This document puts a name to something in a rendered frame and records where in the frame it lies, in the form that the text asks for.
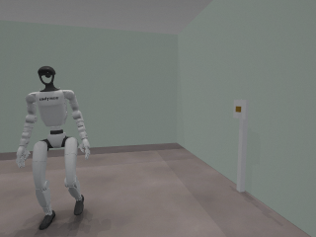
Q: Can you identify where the panel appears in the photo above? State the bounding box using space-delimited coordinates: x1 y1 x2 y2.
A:
233 100 249 193

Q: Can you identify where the button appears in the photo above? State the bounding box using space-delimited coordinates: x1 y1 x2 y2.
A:
235 106 242 113

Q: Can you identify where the left robot forearm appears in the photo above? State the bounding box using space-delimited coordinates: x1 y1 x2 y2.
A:
75 111 88 140

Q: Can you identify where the robot right hand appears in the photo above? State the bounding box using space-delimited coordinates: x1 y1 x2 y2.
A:
16 146 31 169

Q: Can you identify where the robot right upper arm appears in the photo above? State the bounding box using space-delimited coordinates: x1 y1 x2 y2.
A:
25 92 38 123

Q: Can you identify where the robot right foot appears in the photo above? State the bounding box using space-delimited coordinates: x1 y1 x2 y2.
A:
39 210 55 230

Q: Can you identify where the robot left hand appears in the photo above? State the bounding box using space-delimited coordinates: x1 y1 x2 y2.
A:
79 138 91 160

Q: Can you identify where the robot left upper arm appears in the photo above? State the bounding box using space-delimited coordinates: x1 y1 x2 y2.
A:
62 90 81 119

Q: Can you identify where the right robot forearm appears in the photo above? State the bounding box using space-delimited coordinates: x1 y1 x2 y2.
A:
19 119 34 147

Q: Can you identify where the robot head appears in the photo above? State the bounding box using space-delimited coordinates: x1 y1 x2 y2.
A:
38 66 59 92

